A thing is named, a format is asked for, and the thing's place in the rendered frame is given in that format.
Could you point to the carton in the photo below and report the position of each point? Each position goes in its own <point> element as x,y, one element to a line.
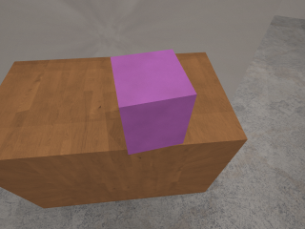
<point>155,99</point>

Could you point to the pedestal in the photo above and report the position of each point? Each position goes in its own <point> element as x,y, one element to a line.
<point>62,141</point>

